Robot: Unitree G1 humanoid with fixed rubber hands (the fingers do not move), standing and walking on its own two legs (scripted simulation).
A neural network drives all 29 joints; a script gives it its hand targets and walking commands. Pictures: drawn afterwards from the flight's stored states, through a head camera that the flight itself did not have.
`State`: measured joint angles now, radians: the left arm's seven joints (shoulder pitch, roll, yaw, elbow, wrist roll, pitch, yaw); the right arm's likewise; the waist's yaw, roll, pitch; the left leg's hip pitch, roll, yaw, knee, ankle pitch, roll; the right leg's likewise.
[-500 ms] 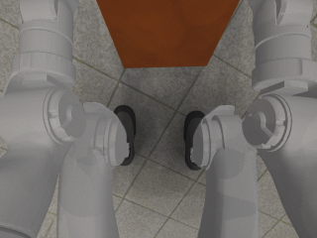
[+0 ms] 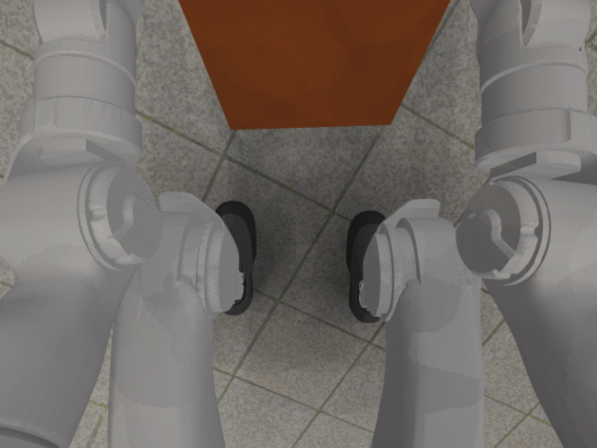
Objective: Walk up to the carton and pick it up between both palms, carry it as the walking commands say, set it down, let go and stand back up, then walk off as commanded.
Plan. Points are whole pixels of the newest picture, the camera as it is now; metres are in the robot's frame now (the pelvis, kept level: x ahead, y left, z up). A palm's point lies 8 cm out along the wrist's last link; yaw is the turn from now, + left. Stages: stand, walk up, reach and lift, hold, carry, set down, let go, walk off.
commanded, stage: set down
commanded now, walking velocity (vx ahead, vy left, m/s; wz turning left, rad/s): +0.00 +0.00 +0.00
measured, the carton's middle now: out of the picture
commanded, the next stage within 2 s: none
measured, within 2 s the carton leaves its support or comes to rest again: rests again in 1.18 s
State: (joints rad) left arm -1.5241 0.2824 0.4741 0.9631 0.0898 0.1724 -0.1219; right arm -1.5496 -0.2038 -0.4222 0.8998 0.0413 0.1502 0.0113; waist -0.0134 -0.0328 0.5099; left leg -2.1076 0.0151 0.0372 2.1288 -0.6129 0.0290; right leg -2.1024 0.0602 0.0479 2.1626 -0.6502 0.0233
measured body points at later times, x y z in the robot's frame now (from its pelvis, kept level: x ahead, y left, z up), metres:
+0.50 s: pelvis +0.00 +0.00 +0.00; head +0.39 +0.00 +0.21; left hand +0.55 +0.16 -0.22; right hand +0.58 -0.15 -0.17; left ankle +0.11 +0.12 -0.36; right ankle +0.10 -0.12 -0.36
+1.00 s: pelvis -0.01 +0.00 -0.01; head +0.37 +0.00 +0.20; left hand +0.55 +0.21 -0.20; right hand +0.56 -0.14 -0.20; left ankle +0.11 +0.12 -0.36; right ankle +0.10 -0.12 -0.36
